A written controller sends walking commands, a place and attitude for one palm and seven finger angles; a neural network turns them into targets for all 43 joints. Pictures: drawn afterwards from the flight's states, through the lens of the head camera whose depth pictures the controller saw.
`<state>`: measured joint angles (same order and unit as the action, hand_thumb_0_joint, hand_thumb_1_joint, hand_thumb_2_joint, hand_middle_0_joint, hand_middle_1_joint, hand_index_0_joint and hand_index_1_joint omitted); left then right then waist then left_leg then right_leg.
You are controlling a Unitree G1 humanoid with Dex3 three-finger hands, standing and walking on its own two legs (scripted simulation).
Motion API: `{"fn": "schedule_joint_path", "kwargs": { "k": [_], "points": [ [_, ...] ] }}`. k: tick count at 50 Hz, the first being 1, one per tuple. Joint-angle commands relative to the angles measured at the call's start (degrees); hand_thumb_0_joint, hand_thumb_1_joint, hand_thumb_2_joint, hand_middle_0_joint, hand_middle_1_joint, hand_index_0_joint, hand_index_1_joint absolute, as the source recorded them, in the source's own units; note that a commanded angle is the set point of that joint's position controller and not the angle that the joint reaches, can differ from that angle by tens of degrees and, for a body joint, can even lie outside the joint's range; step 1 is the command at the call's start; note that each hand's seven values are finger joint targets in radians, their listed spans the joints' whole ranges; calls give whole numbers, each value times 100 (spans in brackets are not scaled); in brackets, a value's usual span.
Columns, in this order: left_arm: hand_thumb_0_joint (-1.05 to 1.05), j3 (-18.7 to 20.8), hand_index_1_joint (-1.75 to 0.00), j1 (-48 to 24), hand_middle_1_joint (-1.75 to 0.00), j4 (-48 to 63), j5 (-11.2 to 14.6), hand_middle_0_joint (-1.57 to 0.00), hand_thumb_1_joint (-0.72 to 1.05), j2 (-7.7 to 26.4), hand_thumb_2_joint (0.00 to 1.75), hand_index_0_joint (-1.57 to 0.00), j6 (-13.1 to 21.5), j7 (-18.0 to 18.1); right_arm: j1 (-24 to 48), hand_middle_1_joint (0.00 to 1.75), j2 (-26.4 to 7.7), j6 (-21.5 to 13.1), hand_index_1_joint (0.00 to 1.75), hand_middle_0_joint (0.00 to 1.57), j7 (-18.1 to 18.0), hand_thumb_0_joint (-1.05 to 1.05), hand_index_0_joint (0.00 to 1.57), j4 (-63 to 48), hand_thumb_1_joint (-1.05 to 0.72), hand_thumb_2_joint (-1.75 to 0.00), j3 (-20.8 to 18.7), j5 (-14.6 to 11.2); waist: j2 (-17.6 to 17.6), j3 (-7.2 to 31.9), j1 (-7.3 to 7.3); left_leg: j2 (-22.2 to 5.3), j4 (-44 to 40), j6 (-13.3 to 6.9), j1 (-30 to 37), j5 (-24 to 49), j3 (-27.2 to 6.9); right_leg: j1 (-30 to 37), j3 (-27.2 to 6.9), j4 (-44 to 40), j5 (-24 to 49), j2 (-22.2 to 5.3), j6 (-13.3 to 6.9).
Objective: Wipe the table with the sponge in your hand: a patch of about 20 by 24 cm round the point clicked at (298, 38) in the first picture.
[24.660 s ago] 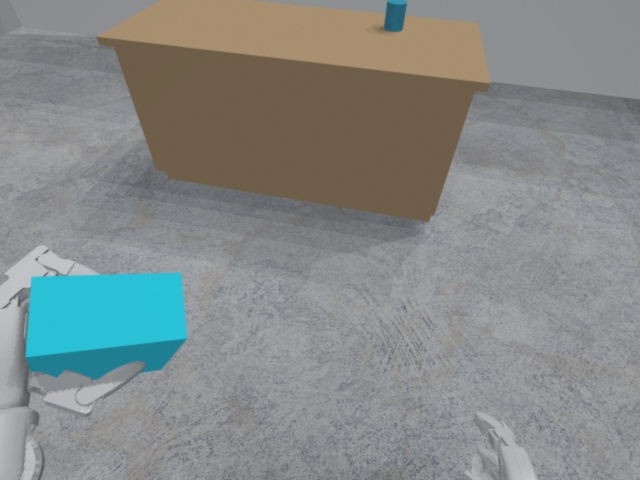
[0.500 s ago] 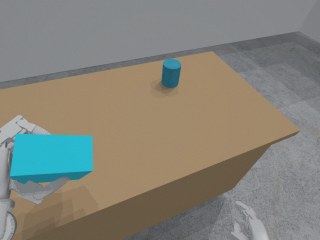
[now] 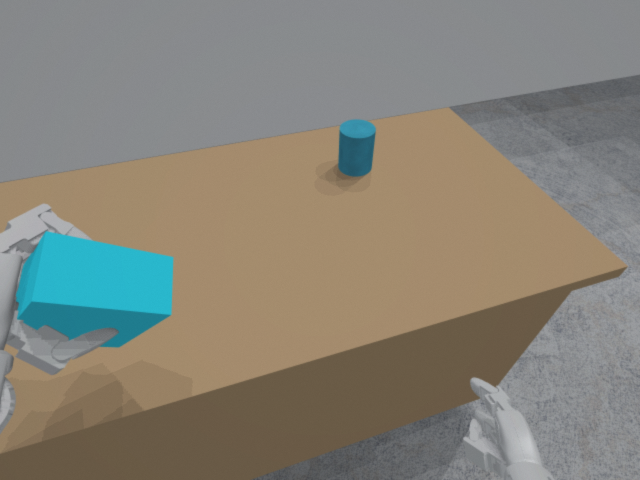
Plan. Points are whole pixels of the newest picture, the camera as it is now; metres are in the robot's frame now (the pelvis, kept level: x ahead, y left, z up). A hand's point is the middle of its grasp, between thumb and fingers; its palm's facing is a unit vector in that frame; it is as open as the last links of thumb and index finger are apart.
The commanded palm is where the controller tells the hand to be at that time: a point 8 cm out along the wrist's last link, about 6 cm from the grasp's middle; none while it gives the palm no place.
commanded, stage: turn the palm down, sponge in hand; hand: left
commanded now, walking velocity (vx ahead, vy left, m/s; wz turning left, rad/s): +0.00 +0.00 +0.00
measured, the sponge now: (107, 300) +0.24 +0.26 +0.15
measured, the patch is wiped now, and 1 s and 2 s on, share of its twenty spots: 0.00 0.00 0.00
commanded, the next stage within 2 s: move the sponge above the wiping area in 1.74 s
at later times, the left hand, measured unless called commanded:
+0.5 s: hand (91, 297) +0.23 +0.27 +0.16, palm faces +0.25 -0.44 -0.86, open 10.4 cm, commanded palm +0.20 +0.28 +0.20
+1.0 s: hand (83, 294) +0.24 +0.29 +0.15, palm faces +0.15 -0.23 -0.96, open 10.4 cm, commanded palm +0.20 +0.29 +0.21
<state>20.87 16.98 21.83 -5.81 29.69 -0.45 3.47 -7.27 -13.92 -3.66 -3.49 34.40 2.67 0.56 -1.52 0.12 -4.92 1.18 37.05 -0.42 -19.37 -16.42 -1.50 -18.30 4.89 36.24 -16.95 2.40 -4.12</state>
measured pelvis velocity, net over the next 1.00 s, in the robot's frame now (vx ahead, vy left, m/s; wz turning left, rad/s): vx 0.01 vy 0.02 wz -0.03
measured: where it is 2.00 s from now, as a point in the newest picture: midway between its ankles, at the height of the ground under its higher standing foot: outside the picture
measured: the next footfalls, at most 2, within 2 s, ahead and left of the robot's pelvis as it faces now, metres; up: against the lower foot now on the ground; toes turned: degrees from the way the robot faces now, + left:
none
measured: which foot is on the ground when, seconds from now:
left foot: down 0.00-1.00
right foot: down 0.00-1.00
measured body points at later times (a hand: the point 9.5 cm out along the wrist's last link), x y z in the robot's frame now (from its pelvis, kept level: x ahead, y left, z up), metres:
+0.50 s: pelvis +0.01 -0.02 -0.01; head +0.00 -0.06 +0.44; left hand +0.21 +0.29 +0.20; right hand +0.19 -0.27 -0.10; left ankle +0.04 +0.12 -0.72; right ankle +0.03 -0.07 -0.72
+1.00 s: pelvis +0.01 +0.02 +0.01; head -0.01 -0.02 +0.46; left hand +0.23 +0.30 +0.20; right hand +0.26 -0.18 -0.05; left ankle +0.04 +0.12 -0.72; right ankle +0.03 -0.07 -0.72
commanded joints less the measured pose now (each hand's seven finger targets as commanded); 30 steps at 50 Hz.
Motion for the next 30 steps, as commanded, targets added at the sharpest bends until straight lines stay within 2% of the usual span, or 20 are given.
{"fn": "schedule_joint_path", "kwargs": {
  "k": [1, 2, 3, 5, 7, 8, 10, 12, 13, 14, 16, 17, 18, 21, 22, 23, 26, 27, 28, 30],
  "points": [
    [0, 498, -160, -1399, -160, 593, -192, -120, 10, 1532, 130, -120, -240, -189, 745, 30, -764, -162, 30, 20, -316, 0, 20, -939, -90, -90, -223, -73, -305, 578, 286, 1, -561, -181, 332, -4, 120, -162, -610, -1105, -367, -317, 345],
    [0, 536, -160, -1559, -160, 627, -242, -120, 10, 1689, 130, -120, -293, -293, 846, 30, -749, -191, 30, 20, -338, 0, 20, -965, -90, -90, -197, -140, -371, 572, 298, 3, -493, -178, 408, 30, 164, -171, -742, -1173, -435, -316, 319],
    [0, 375, -160, -1591, -160, 710, -299, -120, 10, 1555, 130, -120, -274, -408, 852, 30, -713, -203, 30, 20, -360, 0, 20, -1000, -90, -90, -202, -117, -375, 686, 250, -11, -447, -176, 414, 192, 141, -37, -777, -1146, -291, -363, 309],
    [0, 471, -160, -1209, -160, 822, -397, -120, 10, 1663, 130, -120, -145, -523, 764, 30, -715, -220, 30, 20, -404, 0, 20, -1029, -90, -90, -246, -98, -7, 803, 167, -17, -372, -193, 407, 384, 129, 74, -832, -1124, -131, -387, 363],
    [0, 969, -160, -1007, -160, 806, -418, -120, 10, 2109, 130, -120, -12, -494, 795, 30, -716, -266, 30, 20, -405, 0, 20, -1018, -90, -90, -266, -112, 63, 772, 61, -31, -219, -153, 293, 473, 107, 159, -1138, -1173, -176, -444, 352],
    [0, 937, -160, -1043, -160, 861, -394, -120, 10, 1946, 130, -120, 94, -476, 770, 30, -659, -265, 30, 20, -385, 0, 20, -1034, -90, -90, -268, -81, 164, 891, 39, -49, -131, -123, 113, 533, 65, 358, -1238, -1110, -1, -560, 385],
    [0, 1179, -160, -627, -160, 838, -408, -120, 10, 2027, 130, -120, 208, -368, 616, 30, -677, -252, 30, 20, -369, 0, 20, -1021, -90, -90, -333, -61, 228, 989, -34, -55, -26, -125, 78, 669, 59, 398, -1275, -1025, 358, -595, 435],
    [0, 1536, -160, -507, -160, 832, -486, -120, 10, 2377, 130, -120, 159, -164, 637, 30, -693, -236, 30, 20, -339, 0, 20, -981, -90, -90, -366, -108, -173, 945, -108, -47, 63, -71, -6, 682, 49, 405, -1528, -996, 456, -645, 381],
    [0, 1199, -160, -488, -160, 811, -502, -120, 10, 1980, 130, -120, 86, -105, 617, 30, -655, -208, 30, 20, -322, 0, 20, -1039, -90, -90, -355, -104, -193, 956, -77, -72, 98, -53, -126, 640, 41, 457, -1550, -947, 600, -759, 416],
    [0, 1313, -160, -345, -160, 673, -540, -120, 10, 2098, 130, -120, 22, -32, 484, 30, -725, -180, 30, 20, -323, 0, 20, -987, -90, -90, -402, -119, -30, 910, -67, -84, 110, -56, -151, 617, 7, 394, -1587, -940, 602, -726, 412],
    [0, 1149, -160, -289, -160, 721, -678, -120, 10, 2102, 130, -120, -167, 6, 476, 30, -789, -102, 30, 20, -341, 0, 20, -1033, -90, -90, -439, -136, 34, 926, -39, -90, 139, -67, -210, 591, -2, 375, -1699, -889, 751, -794, 450],
    [0, 1176, -160, -317, -160, 721, -783, -120, 10, 2217, 130, -120, -288, 51, 621, 30, -784, -97, 30, 20, -337, 0, 20, -1048, -90, -90, -409, -175, -144, 797, -62, -59, 152, -60, -208, 553, 11, 289, -1780, -955, 513, -756, 392],
    [0, 849, -160, -420, -160, 708, -859, -120, 10, 1945, 130, -120, -379, 32, 591, 30, -743, -77, 30, 20, -359, 0, 20, -1121, -90, -90, -385, -183, -27, 805, -6, -79, 123, -81, -241, 484, 22, 302, -1687, -955, 412, -778, 419],
    [0, 650, -160, -616, -160, 780, -1102, -120, 10, 2064, 130, -120, -519, -52, 596, 30, -805, -92, 30, 20, -460, 0, 20, -1166, -90, -90, -394, -213, 195, 774, 43, -75, 92, -141, -111, 410, 19, 108, -1625, -1050, -91, -699, 419],
    [0, 645, -160, -743, -160, 799, -1206, -120, 10, 2144, 130, -120, -545, -41, 783, 30, -780, -138, 30, 20, -476, 0, 20, -1173, -90, -90, -356, -258, 101, 579, 34, -42, 104, -139, -57, 379, 19, -28, -1739, -1138, -274, -646, 365],
    [0, 395, -160, -858, -160, 973, -1305, -120, 10, 1911, 130, -120, -505, -44, 764, 30, -733, -159, 30, 20, -479, 0, 20, -1213, -90, -90, -352, -244, -14, 781, 49, -63, 79, -150, 27, 440, 22, 59, -1588, -1078, -166, -651, 357],
    [0, 423, -160, -725, -160, 1283, -1656, -120, 10, 2051, 130, -120, -474, 71, 743, 30, -748, -209, 30, 20, -494, 0, 20, -1194, -90, -90, -356, -209, -116, 1045, -26, -58, -94, -191, 326, 677, -14, 67, -1293, -913, 210, -524, 325],
    [0, 582, -160, -689, -160, 1339, -1785, -120, 10, 2208, 130, -120, -534, 172, 891, 30, -726, -238, 30, 20, -480, 0, 20, -1170, -90, -90, -326, -230, -307, 986, -88, -35, -148, -178, 403, 702, -20, 37, -1317, -915, 228, -452, 267],
    [0, 300, -160, -696, -160, 1435, -1845, -120, 10, 1884, 130, -120, -588, 214, 862, 30, -686, -229, 30, 20, -469, 0, 20, -1225, -90, -90, -301, -209, -292, 1097, -68, -53, -222, -189, 402, 744, 0, 132, -1088, -839, 410, -450, 283],
    [0, 407, -160, -598, -160, 1256, -1964, -120, 10, 2008, 130, -120, -800, 292, 847, 30, -723, -190, 30, 20, -462, 0, 20, -1145, -90, -90, -291, -208, -214, 1008, -96, -79, -367, -169, 364, 762, -37, 159, -1029, -813, 528, -420, 289]
  ]
}}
